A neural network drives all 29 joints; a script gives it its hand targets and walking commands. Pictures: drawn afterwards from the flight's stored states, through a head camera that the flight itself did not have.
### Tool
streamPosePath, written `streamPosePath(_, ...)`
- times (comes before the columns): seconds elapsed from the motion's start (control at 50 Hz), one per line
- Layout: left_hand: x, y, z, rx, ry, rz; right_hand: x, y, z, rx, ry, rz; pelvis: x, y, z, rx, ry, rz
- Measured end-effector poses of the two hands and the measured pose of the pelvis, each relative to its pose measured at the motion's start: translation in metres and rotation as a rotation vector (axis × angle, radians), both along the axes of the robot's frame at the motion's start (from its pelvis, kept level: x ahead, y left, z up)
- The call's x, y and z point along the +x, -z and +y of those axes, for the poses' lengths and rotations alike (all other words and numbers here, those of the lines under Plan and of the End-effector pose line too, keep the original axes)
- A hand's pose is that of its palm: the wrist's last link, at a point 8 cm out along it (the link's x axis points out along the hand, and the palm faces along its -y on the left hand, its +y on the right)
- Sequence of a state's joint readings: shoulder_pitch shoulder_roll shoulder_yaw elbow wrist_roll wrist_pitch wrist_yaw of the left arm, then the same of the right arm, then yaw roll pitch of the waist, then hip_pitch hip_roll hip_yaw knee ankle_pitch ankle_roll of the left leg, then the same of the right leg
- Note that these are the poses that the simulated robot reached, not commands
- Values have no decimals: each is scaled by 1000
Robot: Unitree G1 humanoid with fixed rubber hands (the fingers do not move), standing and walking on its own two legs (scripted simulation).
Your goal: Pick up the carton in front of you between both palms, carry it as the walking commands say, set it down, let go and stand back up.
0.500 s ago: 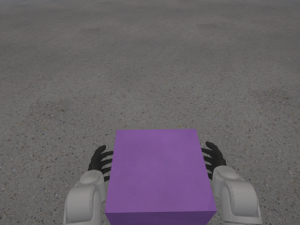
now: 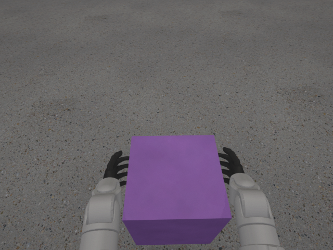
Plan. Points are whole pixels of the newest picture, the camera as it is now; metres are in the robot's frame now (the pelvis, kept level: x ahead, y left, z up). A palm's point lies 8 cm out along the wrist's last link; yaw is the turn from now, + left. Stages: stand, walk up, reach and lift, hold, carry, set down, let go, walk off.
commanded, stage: carry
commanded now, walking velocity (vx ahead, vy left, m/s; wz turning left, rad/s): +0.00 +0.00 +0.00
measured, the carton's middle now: (173, 193) +0.29 +0.00 -0.05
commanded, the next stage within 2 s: hold in 0.16 s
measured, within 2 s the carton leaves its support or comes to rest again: neither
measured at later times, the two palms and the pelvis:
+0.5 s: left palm (100, 200) +0.24 +0.16 +0.04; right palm (232, 181) +0.27 -0.14 +0.04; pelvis -0.03 -0.02 +0.01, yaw +5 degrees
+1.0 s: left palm (119, 194) +0.29 +0.14 -0.04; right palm (228, 185) +0.30 -0.16 -0.04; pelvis -0.07 -0.04 -0.03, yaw +5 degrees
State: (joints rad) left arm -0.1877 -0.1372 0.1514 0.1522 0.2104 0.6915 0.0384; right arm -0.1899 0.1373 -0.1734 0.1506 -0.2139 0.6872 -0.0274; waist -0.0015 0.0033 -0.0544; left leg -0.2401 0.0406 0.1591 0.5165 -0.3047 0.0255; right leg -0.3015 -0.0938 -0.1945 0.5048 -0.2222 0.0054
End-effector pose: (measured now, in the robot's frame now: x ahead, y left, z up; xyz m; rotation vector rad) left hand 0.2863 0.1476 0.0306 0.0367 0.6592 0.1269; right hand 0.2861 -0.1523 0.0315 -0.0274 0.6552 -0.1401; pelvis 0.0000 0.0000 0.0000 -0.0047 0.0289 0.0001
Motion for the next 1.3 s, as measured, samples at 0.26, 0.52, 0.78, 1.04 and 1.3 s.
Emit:
streamPosePath(0.26, -13, -6, 2, 8, 0, 20, -10, -5, 2, -14, -23, 20, -2, -7, -1, -4, -23, -77)
streamPosePath(0.52, -53, -14, 13, 8, -104, 8, -18, -14, 15, -11, -128, 7, -28, -8, -18, 11, -98, -157)
streamPosePath(0.78, -33, -5, 1, -30, -105, 20, -3, -7, 3, 38, -77, 19, -60, 6, -38, 10, -95, -181)
streamPosePath(1.04, 6, 101, -3, 1, -32, 75, 19, 101, -3, 11, -41, 70, -77, 38, -39, -1, -78, 118)
streamPosePath(1.3, 46, 217, 4, -41, -35, -8, 51, 215, 5, 52, 19, -16, -70, 111, -25, -24, -82, 537)
